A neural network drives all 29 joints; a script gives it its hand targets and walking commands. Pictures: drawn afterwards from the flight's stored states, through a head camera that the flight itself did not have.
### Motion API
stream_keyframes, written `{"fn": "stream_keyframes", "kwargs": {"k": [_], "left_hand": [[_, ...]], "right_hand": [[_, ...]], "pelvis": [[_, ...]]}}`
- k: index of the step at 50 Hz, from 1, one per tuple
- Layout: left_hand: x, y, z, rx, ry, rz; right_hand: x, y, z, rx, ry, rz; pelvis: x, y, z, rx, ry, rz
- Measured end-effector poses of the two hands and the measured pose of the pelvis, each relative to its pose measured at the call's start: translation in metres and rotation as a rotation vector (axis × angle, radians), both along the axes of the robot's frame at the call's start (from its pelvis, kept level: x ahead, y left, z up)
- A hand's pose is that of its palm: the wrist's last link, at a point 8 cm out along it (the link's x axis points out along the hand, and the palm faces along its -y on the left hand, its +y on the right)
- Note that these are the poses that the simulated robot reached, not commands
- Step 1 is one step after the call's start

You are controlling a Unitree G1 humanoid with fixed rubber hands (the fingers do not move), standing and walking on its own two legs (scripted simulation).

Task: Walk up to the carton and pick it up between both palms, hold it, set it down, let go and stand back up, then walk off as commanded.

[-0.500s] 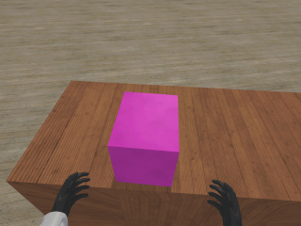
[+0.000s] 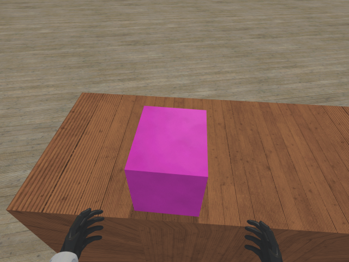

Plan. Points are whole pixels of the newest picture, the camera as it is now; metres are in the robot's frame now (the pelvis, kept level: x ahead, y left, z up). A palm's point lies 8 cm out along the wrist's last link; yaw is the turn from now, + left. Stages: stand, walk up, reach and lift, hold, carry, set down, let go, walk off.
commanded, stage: set down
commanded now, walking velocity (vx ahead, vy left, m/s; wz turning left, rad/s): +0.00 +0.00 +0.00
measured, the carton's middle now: (170, 159) +0.40 +0.02 +0.00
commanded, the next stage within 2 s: let go in 0.80 s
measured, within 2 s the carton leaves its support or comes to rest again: neither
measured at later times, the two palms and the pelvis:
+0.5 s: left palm out of the picture +0.16 +0.23 -0.05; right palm out of the picture +0.15 -0.21 -0.06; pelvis +0.00 +0.00 +0.00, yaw +0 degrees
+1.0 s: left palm out of the picture +0.16 +0.24 -0.07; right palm out of the picture +0.15 -0.22 -0.08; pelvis +0.01 +0.00 +0.00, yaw +0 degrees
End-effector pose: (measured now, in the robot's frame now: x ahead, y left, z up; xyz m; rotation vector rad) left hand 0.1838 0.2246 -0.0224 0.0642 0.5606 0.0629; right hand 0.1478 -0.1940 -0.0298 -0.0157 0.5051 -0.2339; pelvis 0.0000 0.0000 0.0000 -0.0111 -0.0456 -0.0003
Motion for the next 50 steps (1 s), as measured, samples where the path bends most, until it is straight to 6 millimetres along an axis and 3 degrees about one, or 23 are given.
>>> {"fn": "stream_keyframes", "kwargs": {"k": [34, 50], "left_hand": [[-0.029, 0.011, -0.041, 0.034, 0.21, 0.08], [-0.021, 0.013, -0.045, 0.05, 0.224, 0.086]], "right_hand": [[0.0, -0.015, -0.044, -0.044, 0.188, 0.123], [0.005, -0.022, -0.05, -0.051, 0.212, 0.142]], "pelvis": [[0.002, 0.0, 0.0, 0.0, 0.002, 0.0], [0.007, 0.001, 0.0, -0.001, 0.01, 0.0]]}}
